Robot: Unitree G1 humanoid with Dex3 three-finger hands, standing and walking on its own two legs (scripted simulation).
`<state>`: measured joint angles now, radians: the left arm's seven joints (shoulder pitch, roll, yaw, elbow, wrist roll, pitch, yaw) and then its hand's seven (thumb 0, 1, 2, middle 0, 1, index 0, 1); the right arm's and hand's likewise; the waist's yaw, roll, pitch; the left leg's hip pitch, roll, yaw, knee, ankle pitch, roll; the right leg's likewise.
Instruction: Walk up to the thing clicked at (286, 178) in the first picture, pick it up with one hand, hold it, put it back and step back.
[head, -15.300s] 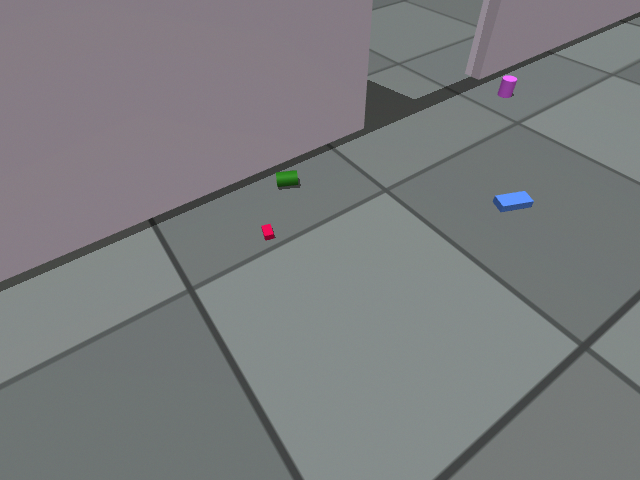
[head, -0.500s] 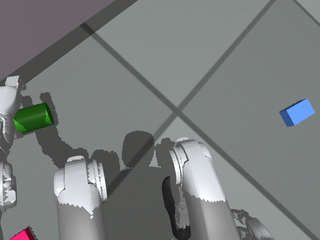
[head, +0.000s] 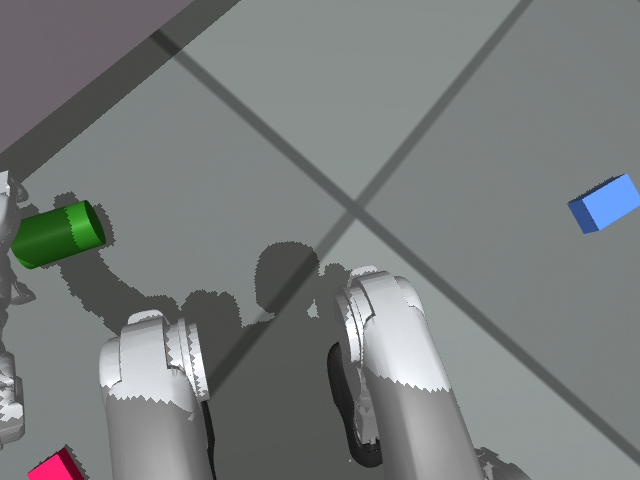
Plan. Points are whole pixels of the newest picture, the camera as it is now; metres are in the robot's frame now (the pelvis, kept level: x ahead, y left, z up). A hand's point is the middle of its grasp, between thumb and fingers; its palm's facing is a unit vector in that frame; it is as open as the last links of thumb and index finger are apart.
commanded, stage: approach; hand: left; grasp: from above
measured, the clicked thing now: (59, 233) +0.46 +0.30 -0.29
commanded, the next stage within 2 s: close in in 0.16 s
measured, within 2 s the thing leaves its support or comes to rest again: neither
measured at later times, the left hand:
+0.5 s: hand (33, 215) +0.46 +0.30 -0.20, palm faces -0.45 -0.13 -0.88, open 14.0 cm
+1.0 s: hand (45, 229) +0.45 +0.30 -0.25, palm faces -0.43 -0.14 -0.89, open 14.4 cm
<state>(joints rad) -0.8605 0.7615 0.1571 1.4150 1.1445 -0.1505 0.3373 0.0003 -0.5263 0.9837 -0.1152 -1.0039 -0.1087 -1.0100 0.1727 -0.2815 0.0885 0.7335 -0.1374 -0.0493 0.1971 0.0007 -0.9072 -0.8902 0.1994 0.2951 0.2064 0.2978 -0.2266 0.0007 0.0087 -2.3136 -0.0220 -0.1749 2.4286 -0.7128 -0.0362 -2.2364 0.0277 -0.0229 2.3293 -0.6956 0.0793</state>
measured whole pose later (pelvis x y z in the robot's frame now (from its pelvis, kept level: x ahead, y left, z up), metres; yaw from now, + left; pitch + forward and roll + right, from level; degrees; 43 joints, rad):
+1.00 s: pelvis +0.00 +0.01 -0.02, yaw -4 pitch +31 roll -12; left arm -1.02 0.91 0.18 1.71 1.30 -0.22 0.61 0.00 -0.55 1.03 -0.08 -0.96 -0.06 -0.98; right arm 0.11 -0.31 0.18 0.73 -0.24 -0.16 0.23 0.00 -0.89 -0.89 0.20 0.29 0.21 0.30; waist -0.34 -0.08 0.07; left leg -2.35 -0.02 -0.23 2.54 -0.73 -0.03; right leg -2.26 0.05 -0.07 2.38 -0.69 0.07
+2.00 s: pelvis +0.00 +0.01 -0.03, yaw -7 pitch +27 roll -15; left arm -1.04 0.99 0.20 1.81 1.27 -0.17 0.70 0.00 -0.24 0.76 -0.27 -0.89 -0.28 -0.87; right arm 0.07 -0.35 0.25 0.72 -0.28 -0.31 0.33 0.00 -0.90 -0.89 0.20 0.29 0.20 0.30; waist -0.37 -0.13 0.17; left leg -2.34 -0.01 -0.27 2.58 -0.74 -0.01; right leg -2.23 0.07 -0.10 2.38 -0.67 0.08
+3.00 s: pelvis -0.01 +0.01 -0.03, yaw -7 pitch +26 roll -15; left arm -1.04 1.01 0.17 1.82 1.25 -0.20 0.69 0.00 0.11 0.28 -0.72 -0.47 -0.71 -0.44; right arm 0.07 -0.37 0.27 0.71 -0.27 -0.33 0.33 0.00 -0.90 -0.89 0.20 0.29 0.20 0.30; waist -0.37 -0.13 0.19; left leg -2.32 0.00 -0.28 2.57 -0.73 -0.02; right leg -2.20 0.06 -0.12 2.37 -0.65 0.08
